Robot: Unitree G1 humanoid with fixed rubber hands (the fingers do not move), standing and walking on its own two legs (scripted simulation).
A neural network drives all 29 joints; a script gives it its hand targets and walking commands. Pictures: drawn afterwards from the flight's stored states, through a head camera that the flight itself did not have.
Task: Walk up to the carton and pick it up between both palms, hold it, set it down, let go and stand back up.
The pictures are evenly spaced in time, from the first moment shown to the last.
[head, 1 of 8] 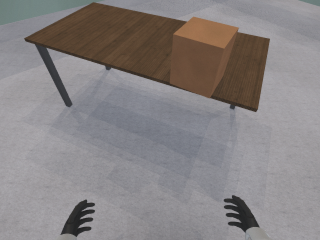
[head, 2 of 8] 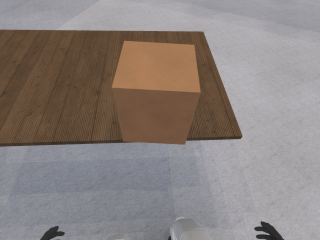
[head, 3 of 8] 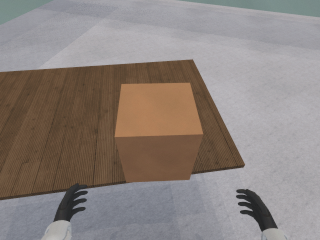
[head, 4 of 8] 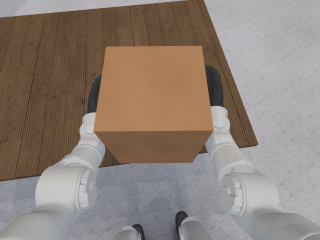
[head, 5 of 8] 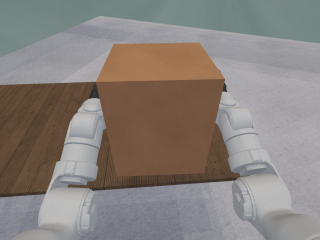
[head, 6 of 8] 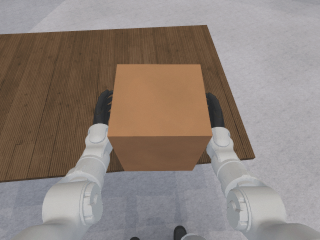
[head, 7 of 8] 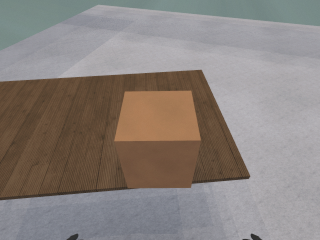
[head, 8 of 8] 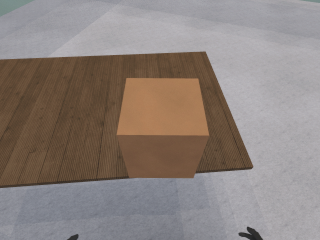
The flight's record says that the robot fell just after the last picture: no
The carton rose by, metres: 0.21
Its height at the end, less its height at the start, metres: +0.00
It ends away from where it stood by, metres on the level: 0.00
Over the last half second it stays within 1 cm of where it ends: yes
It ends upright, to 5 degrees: yes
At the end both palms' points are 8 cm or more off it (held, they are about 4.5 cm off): yes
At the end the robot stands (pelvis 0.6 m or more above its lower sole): yes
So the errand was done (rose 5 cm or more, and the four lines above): yes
